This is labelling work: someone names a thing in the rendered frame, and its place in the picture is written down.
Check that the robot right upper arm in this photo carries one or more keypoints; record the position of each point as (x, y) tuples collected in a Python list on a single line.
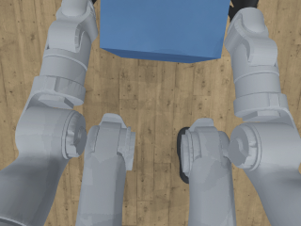
[(270, 155)]

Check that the robot shin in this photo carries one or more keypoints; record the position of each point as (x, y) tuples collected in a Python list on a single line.
[(225, 141), (93, 132)]

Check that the robot right shin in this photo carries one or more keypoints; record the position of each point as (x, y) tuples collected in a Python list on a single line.
[(225, 141)]

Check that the right robot forearm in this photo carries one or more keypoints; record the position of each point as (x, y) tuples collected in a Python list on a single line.
[(253, 59)]

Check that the right robot hand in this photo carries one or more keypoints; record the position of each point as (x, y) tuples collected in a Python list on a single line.
[(239, 4)]

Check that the robot left upper arm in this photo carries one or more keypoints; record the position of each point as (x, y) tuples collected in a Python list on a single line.
[(47, 138)]

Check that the left robot forearm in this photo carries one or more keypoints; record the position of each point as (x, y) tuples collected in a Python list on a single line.
[(65, 58)]

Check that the carton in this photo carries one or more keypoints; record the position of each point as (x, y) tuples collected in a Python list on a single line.
[(183, 31)]

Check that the robot left shin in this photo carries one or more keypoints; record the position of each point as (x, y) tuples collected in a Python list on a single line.
[(93, 132)]

